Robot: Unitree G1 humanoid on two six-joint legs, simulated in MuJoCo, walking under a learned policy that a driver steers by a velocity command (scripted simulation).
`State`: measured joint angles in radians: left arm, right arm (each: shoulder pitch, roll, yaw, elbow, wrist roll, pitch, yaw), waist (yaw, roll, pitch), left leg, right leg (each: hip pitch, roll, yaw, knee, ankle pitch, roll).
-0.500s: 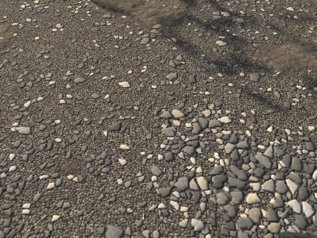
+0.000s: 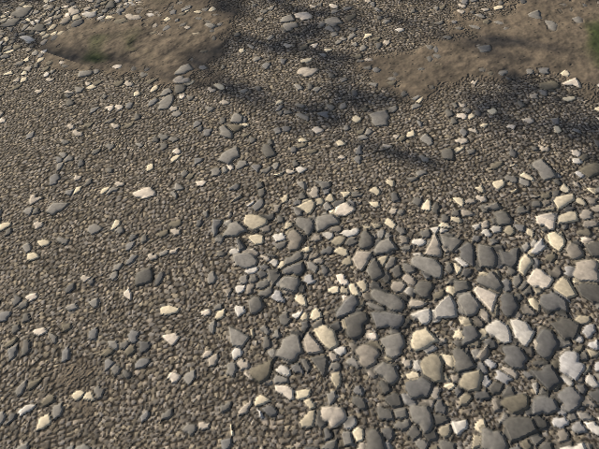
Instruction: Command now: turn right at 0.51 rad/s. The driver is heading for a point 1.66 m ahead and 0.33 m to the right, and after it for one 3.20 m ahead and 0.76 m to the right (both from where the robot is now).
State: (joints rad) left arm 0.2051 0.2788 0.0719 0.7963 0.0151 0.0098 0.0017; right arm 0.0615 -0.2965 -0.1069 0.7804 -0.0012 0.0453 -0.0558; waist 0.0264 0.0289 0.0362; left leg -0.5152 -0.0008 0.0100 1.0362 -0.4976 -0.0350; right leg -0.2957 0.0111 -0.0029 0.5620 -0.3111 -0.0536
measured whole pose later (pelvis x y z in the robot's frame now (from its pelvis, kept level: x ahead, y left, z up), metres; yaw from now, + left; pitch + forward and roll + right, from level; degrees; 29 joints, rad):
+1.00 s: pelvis +0.17 -0.10 -0.01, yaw -27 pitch +3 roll +0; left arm 0.15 0.27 0.04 0.64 -0.01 -0.07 -0.03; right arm 0.36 -0.29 -0.05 0.87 0.03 -0.08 0.01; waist -0.04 0.01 0.03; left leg -0.31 0.06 -0.03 1.09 -0.44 0.02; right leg -0.41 0.01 -0.03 0.57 -0.21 -0.05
